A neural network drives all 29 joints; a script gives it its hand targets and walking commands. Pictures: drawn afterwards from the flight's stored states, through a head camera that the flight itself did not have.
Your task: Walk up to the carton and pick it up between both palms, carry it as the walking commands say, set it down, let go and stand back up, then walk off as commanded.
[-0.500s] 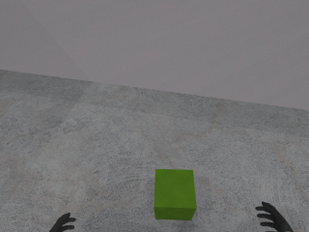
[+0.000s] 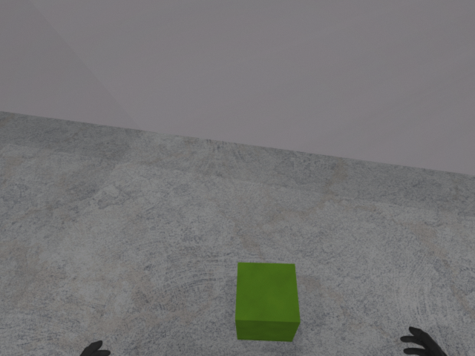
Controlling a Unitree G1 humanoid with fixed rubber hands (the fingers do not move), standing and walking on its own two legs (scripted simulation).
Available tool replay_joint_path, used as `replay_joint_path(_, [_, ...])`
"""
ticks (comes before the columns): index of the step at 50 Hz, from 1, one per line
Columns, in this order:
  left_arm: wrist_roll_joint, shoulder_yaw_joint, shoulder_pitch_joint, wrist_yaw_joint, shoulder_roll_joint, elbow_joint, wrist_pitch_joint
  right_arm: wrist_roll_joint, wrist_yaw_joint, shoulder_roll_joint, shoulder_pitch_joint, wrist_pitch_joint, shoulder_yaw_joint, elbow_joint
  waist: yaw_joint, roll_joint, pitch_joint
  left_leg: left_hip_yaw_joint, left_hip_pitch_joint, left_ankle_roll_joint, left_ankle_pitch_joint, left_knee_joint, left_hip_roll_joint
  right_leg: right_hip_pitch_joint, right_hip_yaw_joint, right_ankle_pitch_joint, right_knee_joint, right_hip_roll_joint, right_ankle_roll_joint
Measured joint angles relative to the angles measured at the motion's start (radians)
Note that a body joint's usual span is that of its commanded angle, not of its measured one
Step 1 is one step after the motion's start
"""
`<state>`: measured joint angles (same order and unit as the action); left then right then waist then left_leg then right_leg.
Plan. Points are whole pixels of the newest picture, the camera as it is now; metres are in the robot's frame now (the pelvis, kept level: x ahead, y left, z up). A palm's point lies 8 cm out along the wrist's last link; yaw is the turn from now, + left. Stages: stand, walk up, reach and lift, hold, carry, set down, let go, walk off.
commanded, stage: stand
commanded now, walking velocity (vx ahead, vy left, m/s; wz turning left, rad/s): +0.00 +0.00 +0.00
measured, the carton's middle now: (265, 302) +0.42 -0.06 -0.65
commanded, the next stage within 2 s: walk off in 0.88 s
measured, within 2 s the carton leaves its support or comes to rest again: neither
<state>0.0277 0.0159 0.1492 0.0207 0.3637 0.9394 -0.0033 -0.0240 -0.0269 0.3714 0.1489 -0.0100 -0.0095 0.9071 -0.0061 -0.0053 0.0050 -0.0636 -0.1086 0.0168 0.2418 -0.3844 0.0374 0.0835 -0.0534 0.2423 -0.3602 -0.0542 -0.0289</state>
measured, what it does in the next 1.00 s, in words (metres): stands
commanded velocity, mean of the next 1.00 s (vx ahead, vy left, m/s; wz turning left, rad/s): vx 0.00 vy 0.00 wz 0.00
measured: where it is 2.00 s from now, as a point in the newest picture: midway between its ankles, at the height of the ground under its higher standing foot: outside the picture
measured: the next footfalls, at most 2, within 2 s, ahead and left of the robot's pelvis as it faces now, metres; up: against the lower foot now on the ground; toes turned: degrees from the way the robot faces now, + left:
left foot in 1.48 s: +0.02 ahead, +0.21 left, +0.00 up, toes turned -1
right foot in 1.88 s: -0.03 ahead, +0.07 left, +0.00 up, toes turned -12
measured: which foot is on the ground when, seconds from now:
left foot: down 0.00-1.00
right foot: down 0.00-1.00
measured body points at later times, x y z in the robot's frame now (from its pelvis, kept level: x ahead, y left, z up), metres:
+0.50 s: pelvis -0.01 +0.00 +0.00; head -0.02 +0.00 +0.45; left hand +0.08 +0.32 -0.11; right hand +0.09 -0.31 -0.11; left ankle -0.02 +0.11 -0.75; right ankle -0.03 -0.10 -0.75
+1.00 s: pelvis -0.02 +0.01 +0.00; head -0.02 +0.01 +0.45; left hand +0.08 +0.32 -0.11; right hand +0.09 -0.31 -0.11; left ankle -0.02 +0.11 -0.75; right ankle -0.03 -0.10 -0.75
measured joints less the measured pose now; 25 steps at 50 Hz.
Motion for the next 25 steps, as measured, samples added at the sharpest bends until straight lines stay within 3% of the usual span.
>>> replay_joint_path(25, [-0.007,-0.005,-0.015,-0.008,0.018,0.082,-0.007,0.007,0.006,0.016,-0.013,-0.008,0.008,0.086,0.000,0.002,0.013,0.002,0.006,0.005,-0.043,0.041,0.005,-0.003,-0.002,-0.038,0.034,0.008,0.007])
